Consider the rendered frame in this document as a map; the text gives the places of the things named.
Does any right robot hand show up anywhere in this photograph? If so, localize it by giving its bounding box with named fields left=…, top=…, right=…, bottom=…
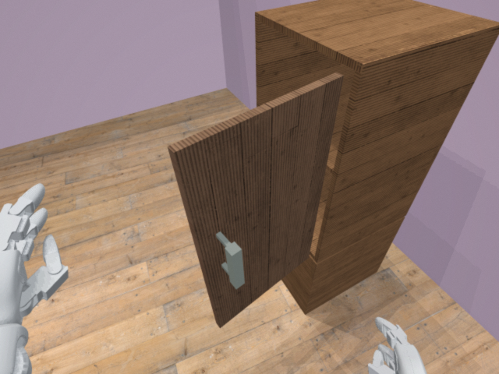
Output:
left=368, top=317, right=427, bottom=374

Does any cupboard door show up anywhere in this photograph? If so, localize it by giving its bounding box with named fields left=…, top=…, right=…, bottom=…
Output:
left=168, top=72, right=344, bottom=328

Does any handle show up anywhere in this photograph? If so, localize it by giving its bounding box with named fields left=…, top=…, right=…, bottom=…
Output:
left=216, top=232, right=245, bottom=289

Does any left robot hand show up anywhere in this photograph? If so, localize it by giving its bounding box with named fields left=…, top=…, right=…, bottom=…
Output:
left=0, top=183, right=69, bottom=326

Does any robot left forearm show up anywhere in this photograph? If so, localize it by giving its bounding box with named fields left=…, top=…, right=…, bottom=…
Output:
left=0, top=323, right=32, bottom=374

